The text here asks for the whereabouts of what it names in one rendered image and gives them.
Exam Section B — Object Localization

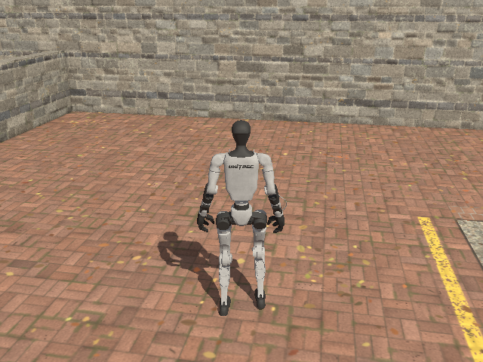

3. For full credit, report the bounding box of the right robot upper arm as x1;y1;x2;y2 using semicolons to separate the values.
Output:
257;153;276;195

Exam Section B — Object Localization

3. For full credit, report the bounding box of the right robot hand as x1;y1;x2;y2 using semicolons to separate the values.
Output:
267;215;285;233

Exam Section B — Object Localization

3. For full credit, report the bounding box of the right robot shin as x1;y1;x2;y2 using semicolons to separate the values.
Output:
254;247;266;298

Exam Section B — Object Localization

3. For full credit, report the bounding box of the left robot foot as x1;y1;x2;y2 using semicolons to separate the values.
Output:
219;296;231;316

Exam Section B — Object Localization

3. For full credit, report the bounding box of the left robot hand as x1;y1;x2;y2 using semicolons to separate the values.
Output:
197;213;214;232

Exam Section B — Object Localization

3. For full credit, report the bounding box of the left robot upper arm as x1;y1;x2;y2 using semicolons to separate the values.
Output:
206;153;226;195

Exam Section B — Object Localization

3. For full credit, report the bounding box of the left robot forearm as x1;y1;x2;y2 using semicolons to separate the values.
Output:
199;184;214;216

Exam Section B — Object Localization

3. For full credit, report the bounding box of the right robot forearm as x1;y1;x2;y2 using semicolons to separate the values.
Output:
268;184;283;217

